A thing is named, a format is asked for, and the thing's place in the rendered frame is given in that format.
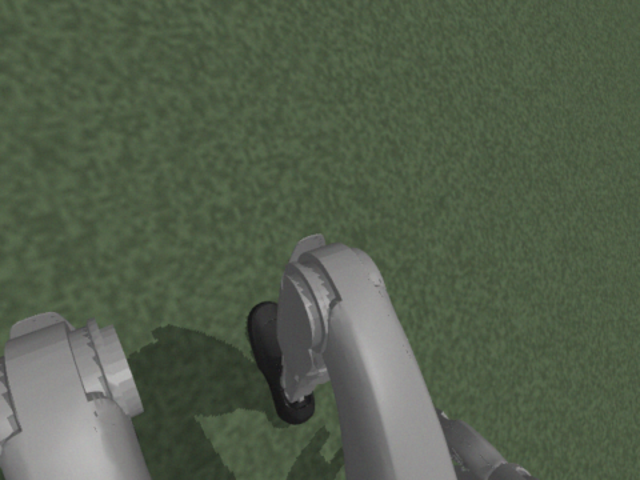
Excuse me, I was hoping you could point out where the right robot hand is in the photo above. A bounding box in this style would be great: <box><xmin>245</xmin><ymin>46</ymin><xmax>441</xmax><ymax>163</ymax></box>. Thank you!
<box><xmin>434</xmin><ymin>407</ymin><xmax>508</xmax><ymax>480</ymax></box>

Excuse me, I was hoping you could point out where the right robot foot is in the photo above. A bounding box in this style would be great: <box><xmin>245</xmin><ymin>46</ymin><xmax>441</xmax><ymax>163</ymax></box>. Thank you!
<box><xmin>247</xmin><ymin>301</ymin><xmax>315</xmax><ymax>425</ymax></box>

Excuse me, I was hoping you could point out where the right robot arm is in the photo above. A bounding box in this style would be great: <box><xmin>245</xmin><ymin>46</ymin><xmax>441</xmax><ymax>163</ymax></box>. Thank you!
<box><xmin>488</xmin><ymin>463</ymin><xmax>540</xmax><ymax>480</ymax></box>

